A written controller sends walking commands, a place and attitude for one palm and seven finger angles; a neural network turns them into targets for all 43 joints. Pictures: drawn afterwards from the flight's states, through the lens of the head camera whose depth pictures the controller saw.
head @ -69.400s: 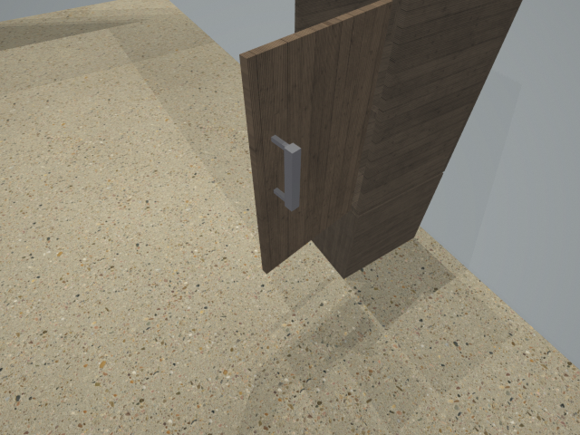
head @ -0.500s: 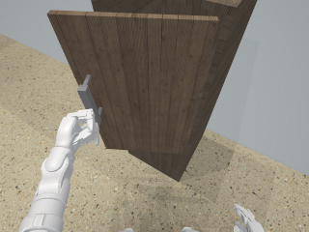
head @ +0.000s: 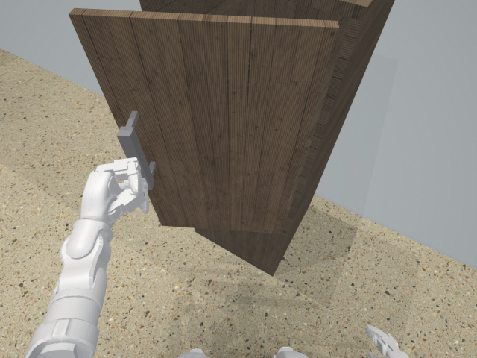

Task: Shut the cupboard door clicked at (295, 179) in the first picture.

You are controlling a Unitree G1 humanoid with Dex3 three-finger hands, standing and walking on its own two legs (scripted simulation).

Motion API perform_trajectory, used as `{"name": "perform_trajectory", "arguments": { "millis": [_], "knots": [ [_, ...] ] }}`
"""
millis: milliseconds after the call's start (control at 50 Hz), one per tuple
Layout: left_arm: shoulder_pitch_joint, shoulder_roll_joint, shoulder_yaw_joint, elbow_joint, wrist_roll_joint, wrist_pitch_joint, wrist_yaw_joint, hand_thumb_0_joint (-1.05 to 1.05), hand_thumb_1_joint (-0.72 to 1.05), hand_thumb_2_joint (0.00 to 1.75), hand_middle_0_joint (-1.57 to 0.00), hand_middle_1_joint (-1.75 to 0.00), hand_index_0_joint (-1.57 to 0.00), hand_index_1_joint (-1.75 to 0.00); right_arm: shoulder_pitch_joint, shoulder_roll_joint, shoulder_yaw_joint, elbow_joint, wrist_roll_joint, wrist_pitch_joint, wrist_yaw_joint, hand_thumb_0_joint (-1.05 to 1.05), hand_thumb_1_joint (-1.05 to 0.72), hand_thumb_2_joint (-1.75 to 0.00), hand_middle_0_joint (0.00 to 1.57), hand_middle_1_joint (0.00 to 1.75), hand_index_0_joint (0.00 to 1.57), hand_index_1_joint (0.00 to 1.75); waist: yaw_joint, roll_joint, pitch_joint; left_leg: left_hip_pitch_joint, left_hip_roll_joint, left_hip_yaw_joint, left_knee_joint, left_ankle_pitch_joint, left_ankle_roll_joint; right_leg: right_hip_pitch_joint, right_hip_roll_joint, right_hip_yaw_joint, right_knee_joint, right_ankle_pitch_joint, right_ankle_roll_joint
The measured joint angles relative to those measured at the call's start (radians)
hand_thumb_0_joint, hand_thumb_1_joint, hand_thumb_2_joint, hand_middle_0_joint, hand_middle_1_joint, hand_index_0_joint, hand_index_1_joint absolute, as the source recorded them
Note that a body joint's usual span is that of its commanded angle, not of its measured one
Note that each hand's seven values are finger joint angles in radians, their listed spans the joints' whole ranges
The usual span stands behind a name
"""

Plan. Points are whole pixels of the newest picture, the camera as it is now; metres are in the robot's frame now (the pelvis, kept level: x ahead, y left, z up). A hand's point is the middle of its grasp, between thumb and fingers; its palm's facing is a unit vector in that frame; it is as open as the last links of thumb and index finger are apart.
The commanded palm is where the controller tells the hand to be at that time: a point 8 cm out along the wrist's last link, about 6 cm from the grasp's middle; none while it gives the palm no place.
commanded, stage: push the door shut along its arc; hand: left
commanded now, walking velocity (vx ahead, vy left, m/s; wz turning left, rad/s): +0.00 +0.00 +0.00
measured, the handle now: (141, 152) +0.46 +0.19 +0.06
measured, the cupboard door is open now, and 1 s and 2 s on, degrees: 27 8 0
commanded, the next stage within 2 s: pull the fist back off the door in 1.84 s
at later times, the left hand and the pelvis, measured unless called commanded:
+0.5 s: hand (152, 167) +0.42 +0.17 +0.07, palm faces -0.18 -0.98 -0.01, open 3.2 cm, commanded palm +0.41 +0.21 +0.07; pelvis -0.01 +0.01 -0.01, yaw +0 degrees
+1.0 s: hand (176, 143) +0.48 +0.13 +0.07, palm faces -0.30 -0.95 -0.02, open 3.1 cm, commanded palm +0.48 +0.17 +0.07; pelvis -0.01 +0.01 -0.02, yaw -1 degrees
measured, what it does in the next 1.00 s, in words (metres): stands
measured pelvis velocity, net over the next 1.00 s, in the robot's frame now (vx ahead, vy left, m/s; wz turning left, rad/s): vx -0.01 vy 0.01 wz -0.01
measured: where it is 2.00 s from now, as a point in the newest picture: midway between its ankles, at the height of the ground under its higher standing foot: outside the picture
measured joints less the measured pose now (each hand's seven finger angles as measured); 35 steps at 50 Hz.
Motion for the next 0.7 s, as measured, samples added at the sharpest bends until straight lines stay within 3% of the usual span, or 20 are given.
{"name": "perform_trajectory", "arguments": {
  "millis": [80, 380, 700],
  "knots": [
    [-0.011, 0.002, -0.011, 0.027, 0.009, 0.010, -0.012, 0.01, 0.90, 0.90, -1.30, -1.50, -1.30, -1.50, -0.007, 0.001, 0.006, -0.005, 0.002, 0.006, 0.001, 0.01, -0.91, -0.90, 0.21, 0.30, 0.20, 0.30, -0.002, 0.003, -0.005, 0.003, -0.002, 0.001, 0.000, -0.001, 0.003, 0.003, -0.002, 0.001, 0.000, -0.001, 0.003],
    [-0.266, 0.070, -0.006, 0.270, 0.015, 0.013, -0.095, 0.04, 0.92, 0.93, -1.30, -1.50, -1.30, -1.50, 0.001, -0.003, 0.019, 0.026, 0.000, 0.014, -0.011, 0.01, -0.91, -0.90, 0.21, 0.30, 0.20, 0.30, -0.025, -0.001, 0.009, -0.066, -0.006, -0.012, 0.040, -0.003, 0.007, -0.054, -0.007, -0.011, 0.026, 0.000, 0.005],
    [-0.469, 0.128, 0.028, 0.481, 0.037, -0.006, -0.162, 0.02, 0.91, 0.90, -1.30, -1.50, -1.31, -1.50, 0.056, -0.016, 0.016, 0.047, -0.007, 0.049, -0.001, 0.01, -0.91, -0.90, 0.21, 0.30, 0.20, 0.30, -0.077, -0.003, -0.001, -0.149, -0.001, -0.003, 0.080, -0.011, 0.015, -0.138, -0.004, -0.002, 0.058, 0.001, 0.010]
  ]
}}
